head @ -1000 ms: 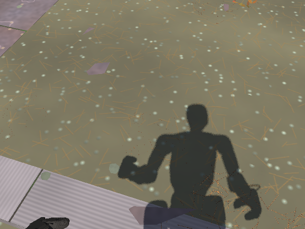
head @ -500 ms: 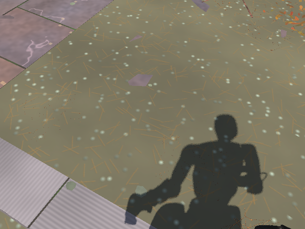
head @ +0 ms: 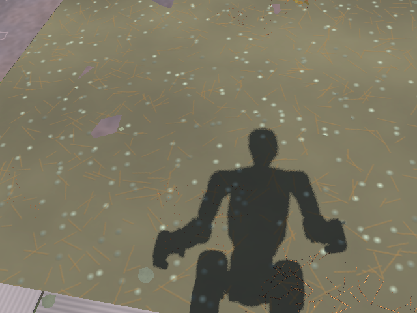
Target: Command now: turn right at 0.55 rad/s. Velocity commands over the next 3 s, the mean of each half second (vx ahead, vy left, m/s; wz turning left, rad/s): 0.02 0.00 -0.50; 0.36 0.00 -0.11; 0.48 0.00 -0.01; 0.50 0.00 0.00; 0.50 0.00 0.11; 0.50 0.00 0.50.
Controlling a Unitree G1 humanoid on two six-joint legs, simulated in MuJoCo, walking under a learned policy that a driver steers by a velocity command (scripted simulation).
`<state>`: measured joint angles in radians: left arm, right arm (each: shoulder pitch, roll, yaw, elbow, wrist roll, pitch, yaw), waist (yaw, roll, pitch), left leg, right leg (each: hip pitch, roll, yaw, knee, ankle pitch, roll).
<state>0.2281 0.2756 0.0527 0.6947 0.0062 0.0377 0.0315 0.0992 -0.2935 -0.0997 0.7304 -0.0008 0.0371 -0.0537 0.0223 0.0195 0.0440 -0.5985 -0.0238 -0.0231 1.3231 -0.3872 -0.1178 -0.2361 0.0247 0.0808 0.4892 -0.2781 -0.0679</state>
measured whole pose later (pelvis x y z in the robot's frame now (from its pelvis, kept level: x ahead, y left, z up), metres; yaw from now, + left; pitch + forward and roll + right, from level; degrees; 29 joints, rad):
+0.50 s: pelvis +0.01 +0.05 -0.01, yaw -16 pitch +1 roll -1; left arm 0.22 0.33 0.10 0.66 -0.01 0.06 0.03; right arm 0.19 -0.24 -0.07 0.73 -0.01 -0.01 -0.02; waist 0.00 -0.05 0.03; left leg -0.22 -0.01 -0.03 0.49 -0.30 0.03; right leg -0.49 0.11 0.14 1.29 -0.49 0.10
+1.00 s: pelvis +0.13 -0.02 -0.01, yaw -16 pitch +3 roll +0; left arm 0.48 0.21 0.03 0.87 0.00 -0.01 0.00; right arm 0.20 -0.24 -0.01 0.65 0.02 -0.05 0.04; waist 0.02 0.02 -0.01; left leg -0.97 0.09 0.08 1.58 -0.37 -0.01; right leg 0.03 0.01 0.00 0.26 -0.34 -0.03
